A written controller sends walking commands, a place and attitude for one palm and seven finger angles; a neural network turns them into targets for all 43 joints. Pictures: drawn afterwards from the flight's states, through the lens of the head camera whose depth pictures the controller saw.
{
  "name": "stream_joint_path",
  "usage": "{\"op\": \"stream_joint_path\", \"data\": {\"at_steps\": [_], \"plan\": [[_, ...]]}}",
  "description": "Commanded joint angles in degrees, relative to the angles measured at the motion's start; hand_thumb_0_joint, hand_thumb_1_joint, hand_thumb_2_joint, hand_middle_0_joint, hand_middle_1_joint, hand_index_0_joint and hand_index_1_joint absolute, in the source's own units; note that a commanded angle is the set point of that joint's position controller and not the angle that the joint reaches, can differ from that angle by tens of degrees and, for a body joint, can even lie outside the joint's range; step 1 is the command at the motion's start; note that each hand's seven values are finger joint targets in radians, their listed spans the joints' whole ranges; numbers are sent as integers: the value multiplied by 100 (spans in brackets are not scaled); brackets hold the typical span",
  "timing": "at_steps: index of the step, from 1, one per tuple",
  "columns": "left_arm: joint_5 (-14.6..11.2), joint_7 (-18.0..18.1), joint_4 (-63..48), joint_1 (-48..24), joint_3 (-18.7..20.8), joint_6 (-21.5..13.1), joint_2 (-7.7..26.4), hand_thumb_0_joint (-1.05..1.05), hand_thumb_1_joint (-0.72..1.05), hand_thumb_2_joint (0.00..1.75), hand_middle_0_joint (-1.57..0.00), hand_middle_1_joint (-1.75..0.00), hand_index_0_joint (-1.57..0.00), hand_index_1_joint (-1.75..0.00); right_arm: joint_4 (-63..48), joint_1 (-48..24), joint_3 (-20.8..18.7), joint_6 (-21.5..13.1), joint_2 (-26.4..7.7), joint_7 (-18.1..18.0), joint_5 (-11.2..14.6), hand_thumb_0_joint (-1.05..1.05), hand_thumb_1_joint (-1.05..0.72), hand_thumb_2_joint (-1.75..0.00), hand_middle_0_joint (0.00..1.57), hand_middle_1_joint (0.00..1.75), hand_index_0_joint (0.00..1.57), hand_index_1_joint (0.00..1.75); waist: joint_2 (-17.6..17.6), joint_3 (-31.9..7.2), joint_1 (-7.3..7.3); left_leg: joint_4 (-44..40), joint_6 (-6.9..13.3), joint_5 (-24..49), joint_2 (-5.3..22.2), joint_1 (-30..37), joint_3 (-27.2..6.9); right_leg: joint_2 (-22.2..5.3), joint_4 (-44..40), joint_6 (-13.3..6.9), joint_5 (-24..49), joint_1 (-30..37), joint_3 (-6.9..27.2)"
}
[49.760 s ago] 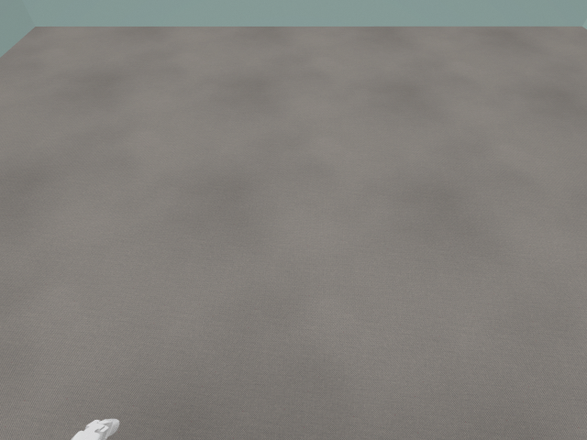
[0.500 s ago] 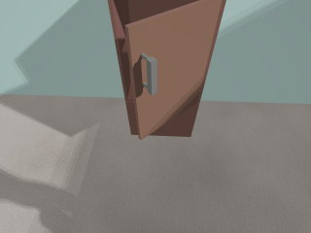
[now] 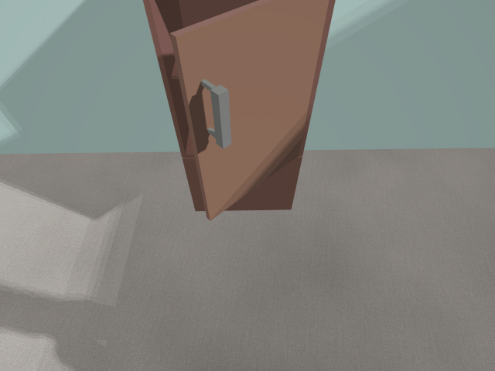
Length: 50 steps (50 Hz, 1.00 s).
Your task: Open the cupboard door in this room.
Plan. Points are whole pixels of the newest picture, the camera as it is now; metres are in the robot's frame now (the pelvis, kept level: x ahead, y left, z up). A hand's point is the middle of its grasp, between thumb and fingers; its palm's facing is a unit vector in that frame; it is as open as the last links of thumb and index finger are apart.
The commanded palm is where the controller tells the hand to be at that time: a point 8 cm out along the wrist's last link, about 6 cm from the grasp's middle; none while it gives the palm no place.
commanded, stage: walk to a spot facing it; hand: left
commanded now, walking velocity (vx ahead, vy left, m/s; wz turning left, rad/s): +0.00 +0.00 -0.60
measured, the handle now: (215, 114) +0.59 +0.12 +0.06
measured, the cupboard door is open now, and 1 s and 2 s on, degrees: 41 41 41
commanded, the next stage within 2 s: none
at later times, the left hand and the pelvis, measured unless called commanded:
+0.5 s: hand out of the picture +0.06 +0.16 -0.16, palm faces -0.16 -0.96 -0.25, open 7.4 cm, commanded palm none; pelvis +0.00 -0.03 +0.00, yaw -14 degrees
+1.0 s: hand (198, 329) +0.21 +0.12 -0.17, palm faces -0.51 -0.81 -0.27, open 7.4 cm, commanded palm none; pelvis +0.01 -0.02 -0.02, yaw -33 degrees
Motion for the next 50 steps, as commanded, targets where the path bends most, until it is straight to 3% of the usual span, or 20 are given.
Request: {"op": "stream_joint_path", "data": {"at_steps": [1,4,7,8,9,10,11,14,25,29,31,32,33,34,38,43,47,48,49,50], "plan": [[28,-15,-615,83,244,37,680,0,90,90,-20,-30,-20,-30,-401,472,-279,-16,-973,-96,-17,0,-90,-90,20,30,20,30,471,-390,-147,-349,431,1164,1174,282,-679,-214,777,-95,1091,-596,297],[35,-70,-857,34,283,115,485,0,90,90,-20,-30,-20,-30,-551,439,-349,-53,-1048,-92,-61,0,-90,-90,20,30,20,30,1123,-225,-114,-644,985,1753,1908,65,-1037,-52,2139,5,-1310,-966,11],[27,-110,-817,608,339,45,431,0,90,90,-20,-30,-20,-30,-745,42,-355,-59,-1010,-88,-50,0,-90,-90,20,30,20,30,622,-412,246,356,644,2223,1605,-145,-408,-168,968,-53,-506,-137,-4],[67,-84,-747,912,409,-9,705,0,90,90,-20,-30,-20,-30,-832,-49,-372,-19,-906,-80,6,0,-90,-90,20,30,20,30,-329,-416,376,1331,238,1197,990,-714,-15,-461,-115,-164,1110,392,584],[127,2,-724,1036,536,-72,1354,0,90,90,-20,-30,-20,-30,-1028,-42,-324,-6,-466,-29,77,0,-90,-90,20,30,20,30,-2075,-462,360,2694,-189,-1539,2,-1969,481,-1923,-771,-738,2732,1002,2631],[24,40,-717,1206,521,-62,1365,0,90,90,-20,-30,-20,-30,-1003,-116,-333,81,-652,-32,67,0,-90,-90,20,30,20,30,-1658,-525,494,3705,-159,-2081,-31,-1986,-344,-2053,-899,-1195,2494,717,2849],[40,88,-778,924,518,-37,1192,0,90,90,-20,-30,-20,-30,-986,-301,-364,105,-560,-24,70,0,-90,-90,20,30,20,30,-1456,-285,357,4209,-138,-1817,14,-2240,-672,-1799,-872,-1283,1967,465,2889],[26,152,-977,517,464,-94,872,0,90,90,-20,-30,-20,-30,-955,-206,-318,81,-414,35,54,0,-90,-90,20,30,20,30,-537,-566,93,4190,-244,-956,144,-2265,-752,-1354,-612,-1142,2122,676,2232],[64,88,-1043,778,527,-68,1022,0,90,90,-20,-30,-20,-30,-1273,-537,-294,23,-363,-11,124,0,-90,-90,20,30,20,30,-830,-723,199,2528,-256,-999,-161,-1823,-699,-1019,-467,-1123,2605,800,2585],[54,78,-1174,474,547,-25,1065,0,90,90,-20,-30,-20,-30,-1286,-179,-284,-44,-371,-38,162,0,-90,-90,20,30,20,30,-815,-854,-13,1273,-174,-700,-276,-982,-717,-831,-224,-923,2550,358,2745],[-2,64,-1278,181,489,-10,938,0,90,90,-20,-30,-20,-30,-1163,311,-302,-116,-543,-81,156,0,-90,-90,20,30,20,30,-703,-907,-297,-60,-75,79,-42,406,-808,-496,109,-496,1767,-668,2483],[-38,35,-1380,274,427,2,606,0,90,90,-20,-30,-20,-30,-1172,418,-376,-166,-959,-108,94,0,-90,-90,20,30,20,30,468,-942,-294,-695,256,40,1043,1192,-1950,218,757,-171,166,-1760,1867],[-47,-52,-1543,207,376,-11,500,0,90,90,-20,-30,-20,-30,-1270,509,-437,-161,-1425,-128,-2,0,-90,-90,20,30,20,30,1711,-740,-293,-1106,980,764,2463,1135,-3172,584,2179,180,-2127,-2395,688],[21,-111,-1666,92,427,-40,708,0,90,90,-20,-30,-20,-30,-1408,400,-416,-118,-1456,-156,-40,0,-90,-90,20,30,20,30,885,-499,-260,-987,1363,1037,2758,195,-3084,222,3243,285,-2148,-2199,490],[22,-215,-1435,146,433,67,565,0,90,90,-20,-30,-20,-30,-1502,-27,-232,-170,-871,-120,-72,0,-90,-90,20,30,20,30,1161,-428,52,-445,835,2852,1511,139,-1112,-4,4124,428,-1261,-2203,238],[8,-269,-1594,-321,282,41,405,0,90,90,-20,-30,-20,-30,-1269,602,-356,-130,-1105,-57,-66,0,-90,-90,20,30,20,30,1251,-574,-279,-41,682,3387,1471,448,-426,33,2135,308,-1078,-1314,-408],[4,-253,-1445,204,320,-33,621,0,90,90,-20,-30,-20,-30,-1317,465,-402,-73,-1234,15,-20,0,-90,-90,20,30,20,30,897,-673,39,799,298,2602,1419,-119,-156,105,353,77,98,159,-532],[37,-202,-1321,602,399,-83,990,0,90,90,-20,-30,-20,-30,-1372,455,-395,-71,-1080,44,39,0,-90,-90,20,30,20,30,127,-924,237,1710,-20,1673,1124,-940,172,-483,-140,-159,1480,1293,143],[84,-90,-1223,993,563,-136,1716,0,90,90,-20,-30,-20,-30,-1657,232,-255,-73,-559,81,94,0,-90,-90,20,30,20,30,-1909,-1055,439,3294,-368,-1816,136,-2497,546,-2130,-428,-903,3794,2085,2439],[-14,-29,-1146,1263,527,-116,1846,0,90,90,-20,-30,-20,-30,-1689,100,-243,-5,-798,17,89,0,-90,-90,20,30,20,30,-1617,-1058,611,3965,-312,-2380,213,-2494,-365,-2405,-366,-1379,4066,1650,2493]]}}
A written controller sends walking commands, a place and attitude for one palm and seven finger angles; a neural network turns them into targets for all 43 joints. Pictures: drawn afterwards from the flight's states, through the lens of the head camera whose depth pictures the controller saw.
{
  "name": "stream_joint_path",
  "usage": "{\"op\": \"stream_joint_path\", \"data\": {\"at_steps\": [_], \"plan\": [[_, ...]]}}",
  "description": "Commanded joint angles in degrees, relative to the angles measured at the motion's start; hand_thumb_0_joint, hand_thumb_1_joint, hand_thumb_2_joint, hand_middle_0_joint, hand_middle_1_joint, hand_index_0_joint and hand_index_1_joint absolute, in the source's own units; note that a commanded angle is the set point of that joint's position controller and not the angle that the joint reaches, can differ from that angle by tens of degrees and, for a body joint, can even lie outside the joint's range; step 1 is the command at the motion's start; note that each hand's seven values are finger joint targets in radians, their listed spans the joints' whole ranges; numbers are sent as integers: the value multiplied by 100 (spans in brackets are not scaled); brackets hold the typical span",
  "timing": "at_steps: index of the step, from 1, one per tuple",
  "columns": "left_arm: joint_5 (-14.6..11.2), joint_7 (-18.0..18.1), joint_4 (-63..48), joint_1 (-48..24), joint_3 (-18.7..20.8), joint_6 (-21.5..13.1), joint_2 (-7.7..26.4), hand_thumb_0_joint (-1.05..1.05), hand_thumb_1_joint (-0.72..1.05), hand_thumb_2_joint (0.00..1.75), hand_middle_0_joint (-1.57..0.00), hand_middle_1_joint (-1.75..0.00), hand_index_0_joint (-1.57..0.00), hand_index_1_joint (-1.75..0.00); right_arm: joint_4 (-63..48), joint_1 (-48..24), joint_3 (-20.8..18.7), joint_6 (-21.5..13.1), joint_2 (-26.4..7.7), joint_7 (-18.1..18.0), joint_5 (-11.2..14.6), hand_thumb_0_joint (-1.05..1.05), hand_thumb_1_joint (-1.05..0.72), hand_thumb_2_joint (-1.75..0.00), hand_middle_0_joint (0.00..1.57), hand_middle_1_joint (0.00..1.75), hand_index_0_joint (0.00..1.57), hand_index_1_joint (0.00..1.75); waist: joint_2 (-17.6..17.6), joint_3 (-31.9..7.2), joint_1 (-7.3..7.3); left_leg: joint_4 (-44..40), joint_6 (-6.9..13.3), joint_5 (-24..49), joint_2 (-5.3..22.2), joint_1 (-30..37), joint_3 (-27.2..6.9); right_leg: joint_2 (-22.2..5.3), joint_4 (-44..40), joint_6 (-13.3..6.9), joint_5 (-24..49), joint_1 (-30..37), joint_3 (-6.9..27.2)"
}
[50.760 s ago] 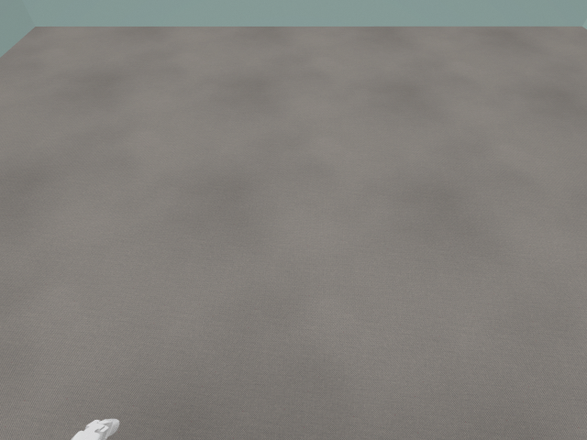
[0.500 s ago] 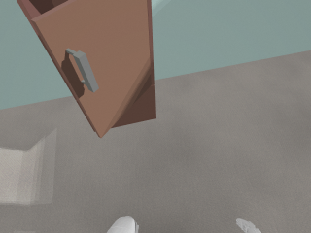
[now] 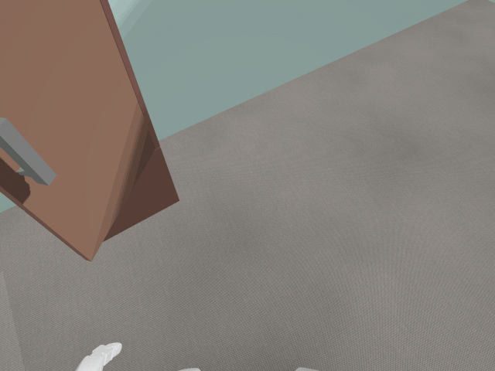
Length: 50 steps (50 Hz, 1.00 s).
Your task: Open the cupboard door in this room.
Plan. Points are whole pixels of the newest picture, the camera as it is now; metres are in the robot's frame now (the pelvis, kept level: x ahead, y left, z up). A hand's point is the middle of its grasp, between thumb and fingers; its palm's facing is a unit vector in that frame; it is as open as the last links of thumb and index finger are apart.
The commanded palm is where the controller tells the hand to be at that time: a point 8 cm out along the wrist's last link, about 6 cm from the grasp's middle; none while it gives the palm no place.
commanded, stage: walk to a spot facing it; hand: left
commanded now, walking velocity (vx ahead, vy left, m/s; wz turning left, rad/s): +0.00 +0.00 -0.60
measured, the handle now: (12, 151) +0.42 +0.43 +0.08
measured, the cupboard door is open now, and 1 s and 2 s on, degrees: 41 41 41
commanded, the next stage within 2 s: turn to face it in 1.88 s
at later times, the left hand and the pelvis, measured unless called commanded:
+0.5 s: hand (159, 344) +0.17 +0.18 -0.15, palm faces -0.28 -0.94 -0.19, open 7.4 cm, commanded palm none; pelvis +0.01 +0.01 +0.02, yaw -18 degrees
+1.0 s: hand (194, 320) +0.22 +0.13 -0.17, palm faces -0.49 -0.85 -0.17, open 7.4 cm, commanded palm none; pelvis +0.13 -0.04 +0.00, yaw -35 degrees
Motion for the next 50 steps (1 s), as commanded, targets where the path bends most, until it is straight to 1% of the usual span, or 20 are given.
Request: {"op": "stream_joint_path", "data": {"at_steps": [1,5,12,13,14,15,18,22,28,29,30,31,32,36,43,46,47,48,49,50], "plan": [[-6,295,-14,1147,332,-86,1317,0,90,90,-20,-30,-20,-30,-661,-527,-155,-40,-591,-88,109,0,-90,-90,20,30,20,30,-1870,-1249,527,2832,18,-1197,-346,-2071,-817,-1870,-1135,-1475,3258,2046,2743],[24,355,-326,204,214,-41,928,0,90,90,-20,-30,-20,-30,-407,-334,-123,9,-434,-8,93,0,-90,-90,20,30,20,30,-881,-946,48,2035,-45,-318,-355,-1266,-675,-1269,-1192,-1148,2179,815,1966],[-19,271,-346,-167,199,41,839,0,90,90,-20,-30,-20,-30,-196,497,-122,-120,-441,-48,115,0,-90,-90,20,30,20,30,-891,-957,-327,-1035,69,825,-658,467,-535,-704,-850,-631,915,-136,2111],[-72,243,-441,-172,148,77,587,0,90,90,-20,-30,-20,-30,-143,686,-171,-188,-783,-89,65,0,-90,-90,20,30,20,30,-29,-996,-377,-1911,313,646,-29,1030,-1251,-196,-303,-328,210,-808,1730],[-123,177,-559,-37,70,91,219,0,90,90,-20,-30,-20,-30,-216,733,-271,-235,-1394,-111,-44,0,-90,-90,20,30,20,30,1626,-890,-349,-2627,934,755,1534,1218,-3009,582,1101,59,-1399,-1615,747],[-65,125,-663,-212,102,47,399,0,90,90,-20,-30,-20,-30,-323,677,-287,-224,-1534,-171,-66,0,-90,-90,20,30,20,30,1187,-786,-342,-2766,1435,1001,2111,479,-3332,327,2313,130,-1975,-1441,560],[-1,39,-407,-87,173,54,317,0,90,90,-20,-30,-20,-30,-423,69,-155,-281,-1013,-144,-82,0,-90,-90,20,30,20,30,1045,-638,-15,-2304,1165,2468,1298,449,-1788,13,3311,252,-1291,-1497,451],[-31,-7,-395,-190,72,78,55,0,90,90,-20,-30,-20,-30,-279,334,-163,-242,-900,-140,-67,0,-90,-90,20,30,20,30,1049,-816,-156,-1842,962,3701,948,1005,-569,0,1996,290,-1096,-1034,-77],[3,-61,-273,25,83,-35,113,0,90,90,-20,-30,-20,-30,-148,460,-259,-170,-1054,-13,-65,0,-90,-90,20,30,20,30,892,-845,-107,-1536,656,487,1070,247,-338,210,-463,19,-664,617,-567],[23,-24,-95,529,164,-77,378,0,90,90,-20,-30,-20,-30,-194,323,-248,-181,-933,23,-24,0,-90,-90,20,30,20,30,198,-892,185,-776,422,-15,793,-561,-19,-3,-1036,-159,-587,1676,-195],[70,70,89,1108,318,-142,1062,0,90,90,-20,-30,-20,-30,-422,52,-154,-175,-498,81,68,0,-90,-90,20,30,20,30,-1782,-914,511,843,44,-1202,-36,-2166,695,-1488,-1928,-755,-1496,2717,2029],[-34,155,183,1544,392,-124,1424,0,90,90,-20,-30,-20,-30,-764,-784,-101,-153,-535,101,27,0,-90,-90,20,30,20,30,-2138,-554,926,1998,7,-1629,-374,-2999,-78,-2238,-2409,-1335,-1360,2381,3386],[-38,251,195,1470,381,-160,1244,0,90,90,-20,-30,-20,-30,-789,-941,-143,-144,-659,114,42,0,-90,-90,20,30,20,30,-1574,-453,758,2515,45,-970,-199,-3159,-574,-2162,-2420,-1506,-1968,2197,3532],[-15,227,60,663,213,-338,661,0,90,90,-20,-30,-20,-30,-408,-645,-201,-180,-473,210,-5,0,-90,-90,20,30,20,30,-984,-228,123,1868,-75,414,-132,-2144,-565,-1267,-2219,-1098,-492,1090,1873],[3,154,271,905,253,-412,757,0,90,90,-20,-30,-20,-30,-512,-783,-182,-364,-323,231,39,0,-90,-90,20,30,20,30,-990,-350,156,120,-1,690,-522,-1290,-396,-1078,-1965,-1108,-63,1126,1901],[-39,148,259,616,260,-382,660,0,90,90,-20,-30,-20,-30,-279,-122,-194,-481,-459,143,37,0,-90,-90,20,30,20,30,-675,-438,-251,-1105,54,1148,-690,419,-284,-744,-1331,-839,41,276,1697],[-34,135,222,568,218,-387,424,0,90,90,-20,-30,-20,-30,-47,577,-267,-526,-754,61,22,0,-90,-90,20,30,20,30,21,-762,-547,-1536,180,845,-340,1676,-692,-354,-299,-618,193,-391,1421],[-108,79,133,755,137,-370,33,0,90,90,-20,-30,-20,-30,142,1489,-425,-579,-1487,-14,-130,0,-90,-90,20,30,20,30,1719,-1389,-855,-2022,778,-32,1356,2815,-2843,470,1630,-263,-1230,-1574,505],[-78,59,-58,499,103,-420,30,0,90,90,-20,-30,-20,-30,205,1975,-378,-529,-1602,-63,-149,0,-90,-90,20,30,20,30,1543,-1407,-954,-2660,1273,-416,2188,2753,-4000,482,3079,-235,-1925,-2140,491],[0,56,-29,318,128,-444,117,0,90,90,-20,-30,-20,-30,150,1569,-314,-524,-1385,-24,-116,0,-90,-90,20,30,20,30,980,-1016,-756,-2806,1319,-851,2137,1893,-3773,122,3820,-290,-1605,-2268,655]]}}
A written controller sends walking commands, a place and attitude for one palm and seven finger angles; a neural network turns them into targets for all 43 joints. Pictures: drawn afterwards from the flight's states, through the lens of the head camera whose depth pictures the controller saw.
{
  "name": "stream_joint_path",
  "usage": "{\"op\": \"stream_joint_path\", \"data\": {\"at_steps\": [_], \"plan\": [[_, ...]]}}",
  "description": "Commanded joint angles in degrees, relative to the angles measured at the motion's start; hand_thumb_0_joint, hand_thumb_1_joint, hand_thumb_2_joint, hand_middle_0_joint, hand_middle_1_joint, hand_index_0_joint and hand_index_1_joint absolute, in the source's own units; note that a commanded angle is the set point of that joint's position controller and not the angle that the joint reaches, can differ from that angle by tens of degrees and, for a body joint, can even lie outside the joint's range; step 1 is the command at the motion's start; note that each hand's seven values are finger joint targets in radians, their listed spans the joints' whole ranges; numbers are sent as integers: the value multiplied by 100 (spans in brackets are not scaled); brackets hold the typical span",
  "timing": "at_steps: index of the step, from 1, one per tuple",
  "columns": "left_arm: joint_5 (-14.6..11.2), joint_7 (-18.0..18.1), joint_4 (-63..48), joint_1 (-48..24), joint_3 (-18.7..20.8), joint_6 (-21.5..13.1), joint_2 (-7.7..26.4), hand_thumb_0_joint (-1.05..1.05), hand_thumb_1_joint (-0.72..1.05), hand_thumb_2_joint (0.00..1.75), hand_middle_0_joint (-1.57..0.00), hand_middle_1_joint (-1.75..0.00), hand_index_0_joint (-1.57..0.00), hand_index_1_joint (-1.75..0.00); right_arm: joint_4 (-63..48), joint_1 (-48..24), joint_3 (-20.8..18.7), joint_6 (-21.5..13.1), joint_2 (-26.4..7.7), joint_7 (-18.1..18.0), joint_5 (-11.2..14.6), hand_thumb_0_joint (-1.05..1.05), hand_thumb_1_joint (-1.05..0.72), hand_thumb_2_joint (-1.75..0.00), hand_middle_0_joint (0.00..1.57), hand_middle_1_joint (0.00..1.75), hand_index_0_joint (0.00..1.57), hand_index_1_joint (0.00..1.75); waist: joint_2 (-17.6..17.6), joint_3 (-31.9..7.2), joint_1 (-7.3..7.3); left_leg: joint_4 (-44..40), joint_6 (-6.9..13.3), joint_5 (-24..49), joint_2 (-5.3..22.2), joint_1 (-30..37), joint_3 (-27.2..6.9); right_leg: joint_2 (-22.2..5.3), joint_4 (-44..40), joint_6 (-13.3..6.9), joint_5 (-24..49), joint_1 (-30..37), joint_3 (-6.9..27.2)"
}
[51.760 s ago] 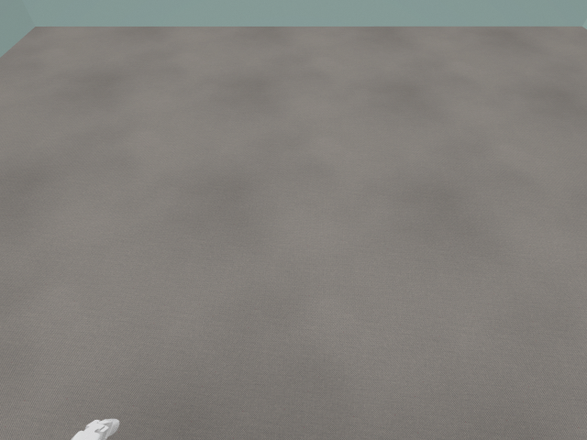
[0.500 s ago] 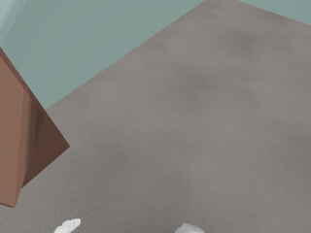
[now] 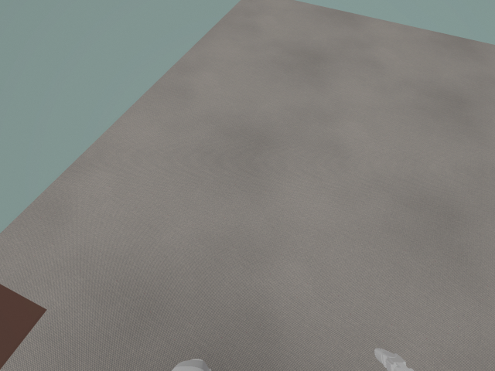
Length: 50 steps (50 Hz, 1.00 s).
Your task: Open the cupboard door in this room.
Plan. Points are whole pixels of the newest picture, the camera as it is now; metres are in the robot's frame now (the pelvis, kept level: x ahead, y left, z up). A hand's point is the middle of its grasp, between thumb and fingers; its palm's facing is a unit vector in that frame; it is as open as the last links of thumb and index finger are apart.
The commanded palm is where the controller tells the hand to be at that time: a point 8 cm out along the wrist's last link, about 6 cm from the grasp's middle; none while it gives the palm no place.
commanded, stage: walk to a spot facing it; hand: left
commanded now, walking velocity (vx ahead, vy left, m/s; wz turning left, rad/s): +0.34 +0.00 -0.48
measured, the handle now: out of the picture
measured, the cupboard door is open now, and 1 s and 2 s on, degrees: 41 41 41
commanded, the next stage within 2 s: turn to face it in 0.88 s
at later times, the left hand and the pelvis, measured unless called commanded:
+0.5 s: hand (232, 238) +0.40 +0.07 -0.14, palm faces -0.26 -0.94 -0.22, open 7.4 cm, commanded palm none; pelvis +0.21 -0.08 +0.00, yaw -13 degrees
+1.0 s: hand (240, 209) +0.49 +0.06 -0.17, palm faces -0.23 -0.96 -0.15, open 7.4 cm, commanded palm none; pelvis +0.47 -0.11 +0.00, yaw -19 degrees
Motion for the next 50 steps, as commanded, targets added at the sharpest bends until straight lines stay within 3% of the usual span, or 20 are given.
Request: {"op": "stream_joint_path", "data": {"at_steps": [1,4,6,15,17,18,19,20,21,22,24,26,37,39,41,42,43,44,47,50], "plan": [[65,-26,-831,-1023,142,-271,487,0,90,90,-20,-30,-20,-30,181,1641,-225,-42,-1146,-139,-43,0,-90,-90,20,30,20,30,1185,-172,-699,-2355,872,-2135,2322,1862,-2942,-441,3488,-151,204,-3159,-138],[103,-162,-707,-874,96,-140,252,0,90,90,-20,-30,-20,-30,230,1282,-48,-156,-560,-165,-8,0,-90,-90,20,30,20,30,1019,-37,-308,-2222,471,236,1600,1689,-1024,-707,3123,29,1151,-3019,-404],[73,-170,-723,-899,38,-73,149,0,90,90,-20,-30,-20,-30,346,1434,-52,-183,-586,-168,24,0,-90,-90,20,30,20,30,977,-353,-275,-2094,555,1163,1501,1995,-328,-742,2560,86,1265,-2905,-534],[71,-153,-1001,-2003,-23,-73,182,0,90,90,-20,-30,-20,-30,739,1877,-50,-48,-581,-96,-45,0,-90,-90,20,30,20,30,830,120,-422,-2052,531,1519,1587,1732,519,-477,-99,-157,1544,-1608,-1211],[69,-102,-753,-1194,29,-141,365,0,90,90,-20,-30,-20,-30,782,1736,-58,-7,-685,-85,-24,0,-90,-90,20,30,20,30,641,-291,30,-852,381,2838,1455,1705,785,-159,-572,-355,1358,-358,-1439],[91,-58,-419,-200,115,-216,622,0,90,90,-20,-30,-20,-30,758,1581,-37,-14,-671,-64,37,0,-90,-90,20,30,20,30,307,-820,495,415,184,2975,1155,1049,996,-141,-867,-510,1490,1217,-1314],[113,45,-163,760,318,-276,1344,0,90,90,-20,-30,-20,-30,632,1641,23,-46,-350,-5,161,0,-90,-90,20,30,20,30,-1047,-1611,869,2381,-76,815,504,-565,1223,-1605,-1355,-993,915,2979,660],[-43,108,-76,1006,365,-249,1738,0,90,90,-20,-30,-20,-30,397,1371,20,-51,-211,-39,206,0,-90,-90,20,30,20,30,-1622,-1762,811,4068,-196,-2475,-86,-1703,589,-2780,-2254,-1498,1695,3236,2702],[-74,161,-174,615,329,-247,1636,0,90,90,-20,-30,-20,-30,439,1039,-54,-35,-365,-35,170,0,-90,-90,20,30,20,30,-1340,-1424,697,4556,-109,-1936,221,-1933,-209,-2611,-2379,-1390,1604,2539,2489],[-95,208,-305,47,231,-220,1236,0,90,90,-20,-30,-20,-30,467,848,-106,-16,-366,-49,147,0,-90,-90,20,30,20,30,-775,-830,400,4398,-100,-1338,492,-1902,-360,-2421,-2460,-1274,1605,1725,1908],[-52,216,-430,-603,52,-309,725,0,90,90,-20,-30,-20,-30,715,1090,-46,112,-87,-26,58,0,-90,-90,20,30,20,30,-398,-359,-128,3490,-195,-772,686,-1121,-275,-1850,-2699,-991,2181,339,591],[-22,199,-373,-709,7,-396,576,0,90,90,-20,-30,-20,-30,887,1471,-28,224,49,4,32,0,-90,-90,20,30,20,30,-503,-318,-397,2813,-260,-570,598,-763,-132,-1555,-2838,-919,2424,-36,55],[-14,227,227,212,-37,-551,604,0,90,90,-20,-30,-20,-30,295,-405,-52,60,0,188,92,0,-90,-90,20,30,20,30,-453,57,-30,517,-89,4,225,-1142,109,-1625,-2642,-900,3920,1282,62],[-21,245,272,182,-27,-549,691,0,90,90,-20,-30,-20,-30,326,-309,-59,25,-70,164,76,0,-90,-90,20,30,20,30,-458,40,-218,73,27,-95,-17,-586,303,-1549,-2214,-798,4864,1316,-131],[-58,256,240,44,-17,-532,700,0,90,90,-20,-30,-20,-30,705,842,-121,-24,-309,57,25,0,-90,-90,20,30,20,30,-295,-492,-769,-512,214,380,-263,1325,453,-1229,-845,-525,5452,639,-489],[-74,235,166,127,-31,-512,552,0,90,90,-20,-30,-20,-30,920,1671,-230,-44,-769,-1,-41,0,-90,-90,20,30,20,30,499,-1040,-1046,-558,597,663,596,2833,-694,-792,517,-267,4114,-577,-639],[-136,173,44,426,-93,-519,269,0,90,90,-20,-30,-20,-30,1033,2352,-343,-47,-1320,-54,-102,0,-90,-90,20,30,20,30,1738,-1692,-1077,-1141,1390,1042,2236,3882,-2792,5,2667,-112,264,-1812,-1025],[-70,206,-138,-52,-83,-550,359,0,90,90,-20,-30,-20,-30,1025,2292,-309,25,-1289,-61,-19,0,-90,-90,20,30,20,30,1042,-1382,-1057,-1587,1586,766,2528,3161,-3113,-78,3540,-219,-554,-2123,-526],[15,110,-116,-383,-52,-389,184,0,90,90,-20,-30,-20,-30,699,1086,-116,-82,-495,-112,4,0,-90,-90,20,30,20,30,831,-82,-470,-2165,1030,-262,2025,1321,-1831,-781,3718,-79,618,-2569,-240],[37,63,-66,-151,-97,-198,-127,0,90,90,-20,-30,-20,-30,768,962,-36,-148,-402,-133,32,0,-90,-90,20,30,20,30,741,-270,-174,-2079,862,1485,1507,896,-503,-899,2035,89,777,-1813,-529]]}}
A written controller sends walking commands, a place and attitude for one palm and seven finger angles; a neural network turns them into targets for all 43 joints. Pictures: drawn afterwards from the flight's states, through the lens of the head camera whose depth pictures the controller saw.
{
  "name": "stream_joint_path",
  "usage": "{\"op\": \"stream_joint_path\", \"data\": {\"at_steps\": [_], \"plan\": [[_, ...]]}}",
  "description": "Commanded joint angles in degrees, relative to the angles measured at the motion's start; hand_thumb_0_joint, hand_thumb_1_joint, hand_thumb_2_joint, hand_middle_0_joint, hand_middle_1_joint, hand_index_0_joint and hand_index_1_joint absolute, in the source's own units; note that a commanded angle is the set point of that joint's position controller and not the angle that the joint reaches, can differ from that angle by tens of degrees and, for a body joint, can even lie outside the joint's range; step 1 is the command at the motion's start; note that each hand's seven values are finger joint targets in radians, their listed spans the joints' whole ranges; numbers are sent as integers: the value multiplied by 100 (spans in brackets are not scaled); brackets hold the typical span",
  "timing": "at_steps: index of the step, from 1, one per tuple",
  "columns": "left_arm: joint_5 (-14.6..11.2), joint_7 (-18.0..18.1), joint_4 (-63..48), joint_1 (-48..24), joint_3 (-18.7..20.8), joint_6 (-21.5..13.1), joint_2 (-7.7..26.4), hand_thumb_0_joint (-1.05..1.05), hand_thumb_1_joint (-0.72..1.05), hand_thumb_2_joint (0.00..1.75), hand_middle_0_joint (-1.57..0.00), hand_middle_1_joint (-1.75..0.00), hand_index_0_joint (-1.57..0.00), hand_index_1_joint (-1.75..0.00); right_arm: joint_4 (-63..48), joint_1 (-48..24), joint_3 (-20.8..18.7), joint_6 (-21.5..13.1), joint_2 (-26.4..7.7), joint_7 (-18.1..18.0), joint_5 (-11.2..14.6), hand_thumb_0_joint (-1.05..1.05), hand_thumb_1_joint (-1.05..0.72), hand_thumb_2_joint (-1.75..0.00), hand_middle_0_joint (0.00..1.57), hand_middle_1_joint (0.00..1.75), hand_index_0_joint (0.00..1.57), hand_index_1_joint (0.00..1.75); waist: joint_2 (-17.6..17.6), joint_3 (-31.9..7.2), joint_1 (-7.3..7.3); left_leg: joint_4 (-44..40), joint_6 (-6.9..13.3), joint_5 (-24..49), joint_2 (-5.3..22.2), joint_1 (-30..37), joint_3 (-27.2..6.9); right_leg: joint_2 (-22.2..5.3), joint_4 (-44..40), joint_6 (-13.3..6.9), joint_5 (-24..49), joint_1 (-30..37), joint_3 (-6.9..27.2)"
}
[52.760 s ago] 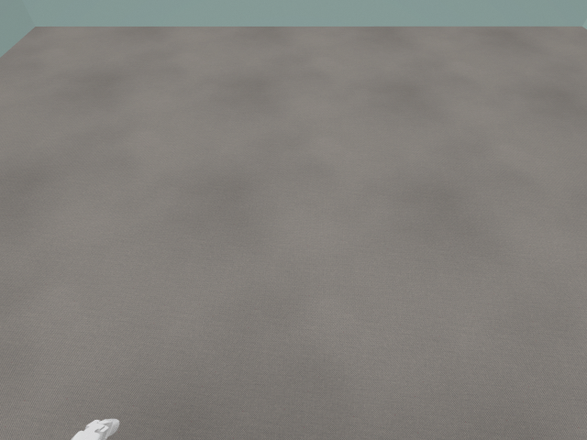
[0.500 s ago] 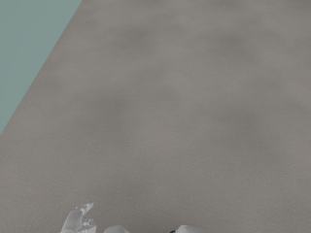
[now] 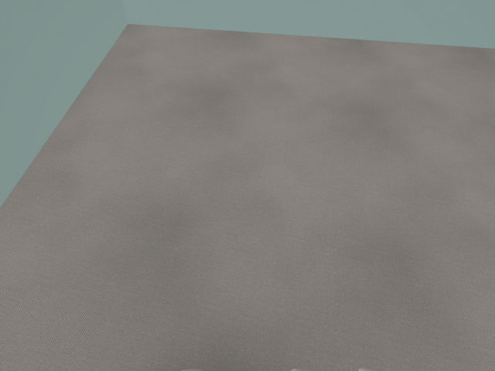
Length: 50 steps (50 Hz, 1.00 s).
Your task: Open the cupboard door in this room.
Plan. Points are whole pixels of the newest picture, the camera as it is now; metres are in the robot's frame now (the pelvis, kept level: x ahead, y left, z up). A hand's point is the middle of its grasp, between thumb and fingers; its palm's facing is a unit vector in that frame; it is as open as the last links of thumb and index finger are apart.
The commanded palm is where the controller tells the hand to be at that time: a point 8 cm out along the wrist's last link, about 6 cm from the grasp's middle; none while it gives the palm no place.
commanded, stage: turn to face it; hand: left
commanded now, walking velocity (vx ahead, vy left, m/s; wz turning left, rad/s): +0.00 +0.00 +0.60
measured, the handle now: out of the picture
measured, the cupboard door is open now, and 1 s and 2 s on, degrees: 41 41 41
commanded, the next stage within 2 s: none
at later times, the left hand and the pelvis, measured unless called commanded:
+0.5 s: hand (160, 337) +0.19 +0.19 -0.18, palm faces +0.28 -0.94 -0.19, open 7.3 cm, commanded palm none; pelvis +0.16 -0.01 -0.01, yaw +16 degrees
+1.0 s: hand (178, 348) +0.17 +0.14 -0.14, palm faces +0.54 -0.79 -0.28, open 7.4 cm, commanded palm none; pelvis +0.23 -0.06 +0.01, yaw +34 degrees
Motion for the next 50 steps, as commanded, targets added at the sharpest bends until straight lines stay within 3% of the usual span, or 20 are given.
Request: {"op": "stream_joint_path", "data": {"at_steps": [1,7,8,9,10,11,13,16,22,23,24,25,27,30,36,37,39,40,43,50], "plan": [[11,-22,-529,-25,1,-37,7,0,90,90,-20,-30,-20,-30,194,879,-95,2,-781,-65,55,0,-90,-90,20,30,20,30,891,-248,-145,-1829,655,2051,1390,241,-773,-443,-1691,176,366,-62,-75],[23,36,-493,-7,42,-72,369,0,90,90,-20,-30,-20,-30,272,810,-143,237,-858,-32,116,0,-90,-90,20,30,20,30,811,-276,2,-989,348,908,829,-316,-933,-14,-3869,319,1493,1504,-653],[13,64,-484,85,109,-94,623,0,90,90,-20,-30,-20,-30,243,779,-138,267,-788,-18,132,0,-90,-90,20,30,20,30,550,-301,97,-668,145,441,610,-608,-862,-274,-4183,281,1775,1930,-384],[40,117,-461,281,196,-131,1052,0,90,90,-20,-30,-20,-30,183,853,-101,295,-599,23,158,0,-90,-90,20,30,20,30,-356,-505,186,154,-137,-549,109,-1233,-447,-1242,-4468,4,2223,2582,561],[31,146,-454,563,278,-115,1537,0,90,90,-20,-30,-20,-30,102,974,-100,349,-472,51,150,0,-90,-90,20,30,20,30,-1237,-714,262,1471,-325,-2048,-294,-1441,-141,-2358,-5047,-571,2540,2703,1426],[10,203,-479,632,322,-126,1573,0,90,90,-20,-30,-20,-30,29,760,-122,401,-485,9,164,0,-90,-90,20,30,20,30,-1732,-899,427,2801,-324,-2554,-97,-1532,-584,-2733,-5269,-976,2924,2594,1875],[25,302,-666,56,259,-51,1198,0,90,90,-20,-30,-20,-30,14,584,-154,441,-547,23,188,0,-90,-90,20,30,20,30,-1298,-702,192,3551,-337,-2054,231,-1726,-949,-2464,-5058,-994,3299,2337,1061],[45,297,-921,-558,222,-22,1093,0,90,90,-20,-30,-20,-30,6,643,-95,551,-278,128,163,0,-90,-90,20,30,20,30,-878,-504,-158,2431,-403,-1581,278,-1035,-641,-2083,-4939,-510,3246,1485,-239],[-15,236,-1102,-707,287,46,1160,0,90,90,-20,-30,-20,-30,-160,893,-163,554,-518,211,107,0,-90,-90,20,30,20,30,-364,-605,-393,-164,-359,179,-50,335,-73,-1686,-3798,3,2629,1232,-1067],[-60,215,-1227,-698,263,88,1036,0,90,90,-20,-30,-20,-30,-165,1208,-266,510,-953,200,69,0,-90,-90,20,30,20,30,568,-866,-589,-656,-120,1318,418,1066,-777,-1382,-2885,267,1805,649,-1201],[-112,181,-1495,-829,188,128,671,0,90,90,-20,-30,-20,-30,-227,1534,-444,481,-1642,149,12,0,-90,-90,20,30,20,30,2285,-976,-788,-1099,820,3425,2029,1593,-3099,-521,-1465,705,-1511,-782,-1157],[-38,218,-1729,-1195,147,175,784,0,90,90,-20,-30,-20,-30,-179,1761,-480,527,-1922,82,22,0,-90,-90,20,30,20,30,1731,-1152,-944,-1154,1314,2980,2457,1435,-3523,-353,-580,573,-1922,-859,-303],[-13,217,-1701,-1413,175,177,680,0,90,90,-20,-30,-20,-30,-384,1153,-451,464,-1695,-12,31,0,-90,-90,20,30,20,30,1703,-880,-686,-1124,1100,2249,1940,1104,-3186,-405,-156,574,-1140,-1383,80],[-43,145,-1521,-1167,183,217,694,0,90,90,-20,-30,-20,-30,-576,511,-369,439,-1476,-42,23,0,-90,-90,20,30,20,30,1147,-707,-387,-976,777,2879,1340,888,-2249,-286,-860,634,-520,-907,67],[-64,145,-1490,-453,179,163,771,0,90,90,-20,-30,-20,-30,-849,-107,-479,574,-1611,20,68,0,-90,-90,20,30,20,30,1128,-938,-114,-520,519,2163,909,220,-2129,181,-3695,550,437,1017,-317],[-32,160,-1480,-178,221,109,965,0,90,90,-20,-30,-20,-30,-923,-262,-470,594,-1504,45,111,0,-90,-90,20,30,20,30,702,-918,32,-192,254,1375,583,-245,-1974,14,-4575,493,1024,1638,-201],[83,231,-1555,-30,346,68,1857,0,90,90,-20,-30,-20,-30,-1198,-491,-391,605,-1025,144,151,0,-90,-90,20,30,20,30,-1704,-672,220,2554,-382,-2263,-572,-1726,-922,-2634,-5604,-633,2050,1892,2310],[36,273,-1570,-181,284,23,1575,0,90,90,-20,-30,-20,-30,-1065,-468,-420,669,-1192,137,111,0,-90,-90,20,30,20,30,-1412,-508,101,3531,-325,-2030,-271,-1705,-1373,-2542,-5505,-793,2149,1484,2144],[20,294,-1716,-825,168,37,1128,0,90,90,-20,-30,-20,-30,-846,-339,-357,758,-931,220,120,0,-90,-90,20,30,20,30,-921,-341,-288,3868,-491,-1145,-41,-1655,-1119,-1676,-5016,-511,3286,1529,429],[24,297,-1441,0,240,1,1384,0,90,90,-20,-30,-20,-30,-899,-809,-175,711,-710,273,164,0,-90,-90,20,30,20,30,-1022,-791,68,1497,-491,-1124,-196,-1160,-409,-1717,-4444,-424,5355,2934,-323]]}}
